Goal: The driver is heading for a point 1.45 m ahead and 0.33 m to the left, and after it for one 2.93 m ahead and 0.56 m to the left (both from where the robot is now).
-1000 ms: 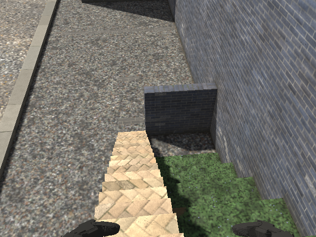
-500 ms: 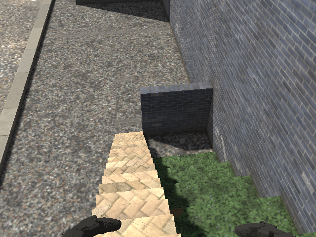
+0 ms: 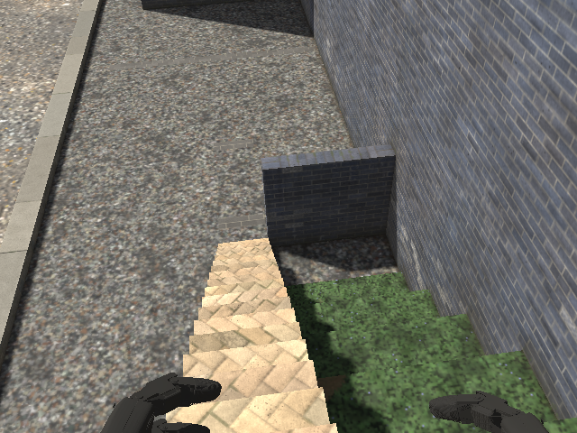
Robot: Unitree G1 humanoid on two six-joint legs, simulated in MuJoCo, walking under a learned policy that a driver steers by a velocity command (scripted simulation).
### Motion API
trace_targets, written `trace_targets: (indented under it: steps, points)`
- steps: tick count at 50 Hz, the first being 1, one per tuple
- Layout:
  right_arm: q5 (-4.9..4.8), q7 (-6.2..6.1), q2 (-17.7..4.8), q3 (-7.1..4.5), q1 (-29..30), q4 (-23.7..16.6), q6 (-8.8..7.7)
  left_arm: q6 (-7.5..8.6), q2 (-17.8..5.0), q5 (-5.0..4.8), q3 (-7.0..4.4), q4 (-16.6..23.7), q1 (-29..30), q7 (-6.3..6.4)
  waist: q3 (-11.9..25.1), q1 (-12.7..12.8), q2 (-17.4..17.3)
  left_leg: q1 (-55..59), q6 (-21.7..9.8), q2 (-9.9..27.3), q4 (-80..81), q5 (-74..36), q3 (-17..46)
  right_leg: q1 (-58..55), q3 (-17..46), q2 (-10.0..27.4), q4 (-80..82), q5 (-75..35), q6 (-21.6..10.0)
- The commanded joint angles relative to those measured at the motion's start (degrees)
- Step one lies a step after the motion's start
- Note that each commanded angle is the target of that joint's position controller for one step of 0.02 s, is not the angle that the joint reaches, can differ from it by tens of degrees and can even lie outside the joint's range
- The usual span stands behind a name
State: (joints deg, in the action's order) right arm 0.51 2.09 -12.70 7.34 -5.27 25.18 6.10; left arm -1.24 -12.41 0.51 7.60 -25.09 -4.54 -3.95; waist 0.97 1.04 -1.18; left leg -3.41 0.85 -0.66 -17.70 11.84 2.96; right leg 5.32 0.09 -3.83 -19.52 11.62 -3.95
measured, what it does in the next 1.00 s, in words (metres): stands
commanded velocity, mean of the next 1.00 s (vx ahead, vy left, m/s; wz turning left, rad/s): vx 0.50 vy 0.00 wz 0.00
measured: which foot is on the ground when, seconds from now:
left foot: down 0.00-1.00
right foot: down 0.00-1.00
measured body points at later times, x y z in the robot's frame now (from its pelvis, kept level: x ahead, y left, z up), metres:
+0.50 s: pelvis +0.00 +0.00 +0.00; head -0.02 -0.02 +0.45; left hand +0.23 +0.18 -0.04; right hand +0.23 -0.20 -0.04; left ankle -0.02 +0.13 -0.75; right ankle -0.01 -0.07 -0.75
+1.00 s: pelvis +0.00 +0.00 +0.00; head -0.02 -0.02 +0.45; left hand +0.22 +0.19 -0.04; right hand +0.23 -0.19 -0.04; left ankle -0.02 +0.13 -0.75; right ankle -0.01 -0.07 -0.75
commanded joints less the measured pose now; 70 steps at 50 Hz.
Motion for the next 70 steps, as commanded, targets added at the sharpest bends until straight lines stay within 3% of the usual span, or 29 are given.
trace_targets:
  steps: [1, 6, 19, 47, 55, 70]
  points:
    - [0.04, -0.1, -4.2, -1.76, 6.5, -6.4, -1.25, 1.28, -5.1, -0.11, -1.91, 5.2, 6.3, 0.16, 3.6, 0.0, 2.5, -8.4, -2.3, 11.6, 3.8, -1.0, 9.1, -8.9, 14.2, 15.5, 0.8, -19.5, 1.4]
    - [-0.01, -0.47, -3.9, -1.93, 6.3, -7.2, -1.23, 1.82, -5.0, -0.23, -1.81, 4.0, 5.9, -0.08, 4.7, -0.7, 2.2, -7.7, -2.0, 11.3, 4.2, -0.3, 9.2, -9.7, 14.8, 15.5, 0.8, -19.2, 0.9]
    - [-0.01, -0.73, -4.1, -2.14, 5.5, -8.1, -1.05, 2.17, -5.5, -0.15, -1.7, 2.6, 5.7, -0.2, 3.4, -0.6, 1.3, -7.9, -1.6, 11.4, 3.9, -1.7, 9.0, -9.1, 15.1, 15.4, 0.9, -20.0, 0.5]
    - [0.38, -0.54, -4.1, -2.15, 5.4, -9.2, -0.64, 2.07, -5.4, -0.09, -1.36, 2.3, 6.0, -0.66, 3.5, -0.7, 1.4, -7.2, -1.7, 11.1, 3.7, -3.2, 9.1, -8.3, 15.1, 15.2, 0.2, -19.2, -0.1]
    - [0.13, -0.48, -4.8, -3.16, 1.6, -6.0, -0.59, 2.16, -6.0, -0.47, -2.5, -1.1, 1.6, -0.81, 1.4, -0.8, 1.3, -6.8, -2.6, 11.3, 3.3, -3.2, 8.9, -7.0, 14.8, 15.3, 0.2, -16.8, -1.6]
    - [-0.07, -2.21, -5.2, -4.75, -2.4, -1.5, -0.1, 2.52, -6.4, -0.68, -3.83, -6.5, -3.6, 0.65, 1.0, -0.9, 1.2, -6.4, -3.0, 10.6, 3.3, -5.4, 7.8, -6.5, 13.9, 14.2, 0.7, -17.9, -1.5]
